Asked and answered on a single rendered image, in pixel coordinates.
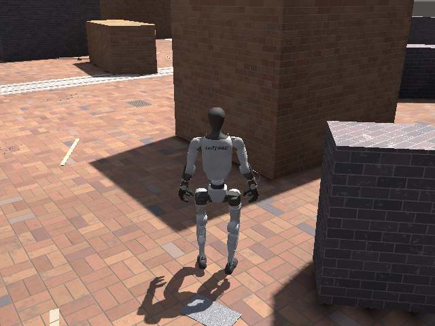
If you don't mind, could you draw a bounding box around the robot right forearm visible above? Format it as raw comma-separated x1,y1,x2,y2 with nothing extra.
243,163,257,189

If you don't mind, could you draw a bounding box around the robot right thigh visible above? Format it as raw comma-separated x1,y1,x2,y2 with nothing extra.
227,189,241,234

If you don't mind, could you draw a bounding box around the right robot upper arm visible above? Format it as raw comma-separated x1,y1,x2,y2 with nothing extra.
231,137,250,174

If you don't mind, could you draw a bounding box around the robot right hand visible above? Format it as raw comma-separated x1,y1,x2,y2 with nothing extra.
243,187,259,203

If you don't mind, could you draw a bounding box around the left robot upper arm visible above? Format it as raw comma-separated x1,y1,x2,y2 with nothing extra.
185,137,203,175

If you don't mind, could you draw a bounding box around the humanoid robot torso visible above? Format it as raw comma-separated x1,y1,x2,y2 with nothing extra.
201,133,233,204

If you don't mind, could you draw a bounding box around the robot left hand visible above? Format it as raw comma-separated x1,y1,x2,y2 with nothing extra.
178,188,194,202

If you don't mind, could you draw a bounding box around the robot left forearm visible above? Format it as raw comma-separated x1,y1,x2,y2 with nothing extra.
180,164,192,190

